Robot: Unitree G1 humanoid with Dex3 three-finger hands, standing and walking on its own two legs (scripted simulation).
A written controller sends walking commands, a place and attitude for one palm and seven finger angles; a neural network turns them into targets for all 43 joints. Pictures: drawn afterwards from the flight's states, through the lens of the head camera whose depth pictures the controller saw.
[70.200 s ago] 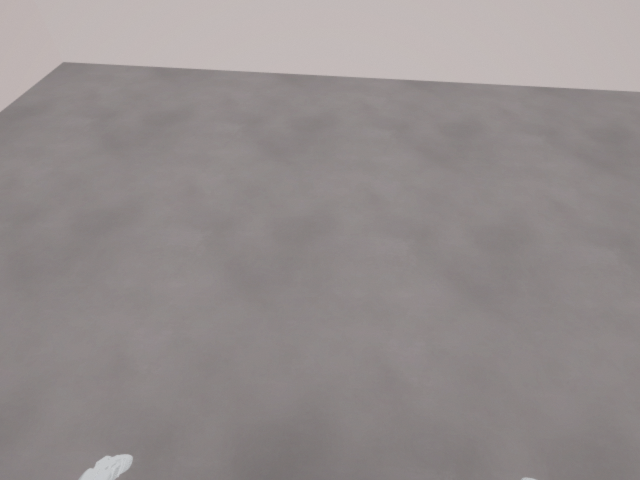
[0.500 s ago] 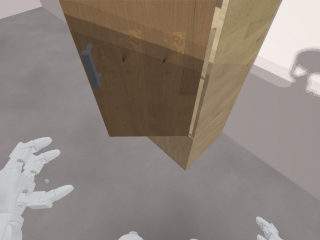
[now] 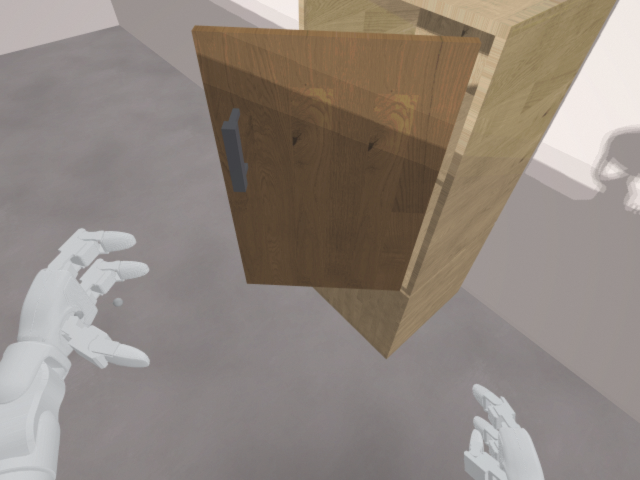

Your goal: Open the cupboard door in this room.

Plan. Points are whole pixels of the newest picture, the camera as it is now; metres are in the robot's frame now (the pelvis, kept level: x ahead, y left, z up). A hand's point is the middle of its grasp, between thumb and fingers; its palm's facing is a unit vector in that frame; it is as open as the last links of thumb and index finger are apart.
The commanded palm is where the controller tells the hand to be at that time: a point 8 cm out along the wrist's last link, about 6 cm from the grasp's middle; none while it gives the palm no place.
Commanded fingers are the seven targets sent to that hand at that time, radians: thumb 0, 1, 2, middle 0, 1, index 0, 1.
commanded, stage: raise the hand with hooked fingers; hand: left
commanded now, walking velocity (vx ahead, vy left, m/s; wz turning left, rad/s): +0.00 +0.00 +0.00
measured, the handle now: (237, 151) +0.56 +0.19 +0.09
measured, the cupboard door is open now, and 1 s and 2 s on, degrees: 46 46 46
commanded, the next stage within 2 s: move the hooked fingers beside the handle in 0.64 s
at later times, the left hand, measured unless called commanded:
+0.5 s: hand (127, 273) +0.30 +0.25 +0.12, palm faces +0.10 -0.99 -0.03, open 14.0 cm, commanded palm +0.27 +0.30 +0.12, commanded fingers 0.00 -0.50 0.30 -0.30 -1.20 -0.30 -1.20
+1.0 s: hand (149, 256) +0.33 +0.24 +0.11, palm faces +0.09 -1.00 -0.03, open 14.0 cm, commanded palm +0.30 +0.29 +0.11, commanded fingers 0.00 -0.50 0.30 -0.30 -1.20 -0.30 -1.20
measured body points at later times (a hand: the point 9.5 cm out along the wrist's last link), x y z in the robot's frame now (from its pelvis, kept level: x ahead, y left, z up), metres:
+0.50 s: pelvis +0.00 -0.02 +0.01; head +0.02 -0.02 +0.46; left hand +0.29 +0.30 +0.12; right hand +0.15 -0.27 -0.07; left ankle +0.02 +0.08 -0.71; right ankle +0.00 -0.13 -0.71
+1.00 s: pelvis +0.00 -0.04 +0.01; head +0.02 -0.05 +0.45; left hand +0.32 +0.29 +0.12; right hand +0.15 -0.30 -0.08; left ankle +0.02 +0.08 -0.71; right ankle +0.00 -0.13 -0.71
